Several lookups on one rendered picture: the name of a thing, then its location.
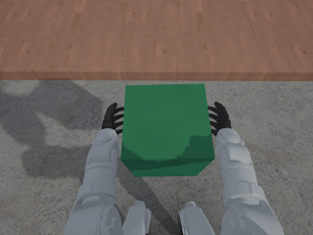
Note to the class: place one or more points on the robot right upper arm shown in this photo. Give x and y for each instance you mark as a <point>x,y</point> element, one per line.
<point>238,220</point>

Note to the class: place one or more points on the robot left thigh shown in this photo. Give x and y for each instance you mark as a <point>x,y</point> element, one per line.
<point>137,221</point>

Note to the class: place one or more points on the carton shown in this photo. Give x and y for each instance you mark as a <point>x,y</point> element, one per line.
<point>166,130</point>

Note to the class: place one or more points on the left robot shin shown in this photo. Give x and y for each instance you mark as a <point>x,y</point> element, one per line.
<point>139,203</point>

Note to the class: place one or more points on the right robot forearm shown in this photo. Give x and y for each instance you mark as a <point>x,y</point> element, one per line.
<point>238,174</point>

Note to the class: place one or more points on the robot left upper arm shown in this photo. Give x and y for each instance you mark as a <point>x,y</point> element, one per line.
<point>100,220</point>

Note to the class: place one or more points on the robot right hand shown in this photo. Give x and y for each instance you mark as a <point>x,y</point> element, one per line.
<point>221,117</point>

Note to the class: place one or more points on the left robot forearm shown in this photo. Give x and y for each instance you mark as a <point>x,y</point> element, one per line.
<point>98,187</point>

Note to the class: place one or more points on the robot left hand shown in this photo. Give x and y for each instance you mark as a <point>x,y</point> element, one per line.
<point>110,118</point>

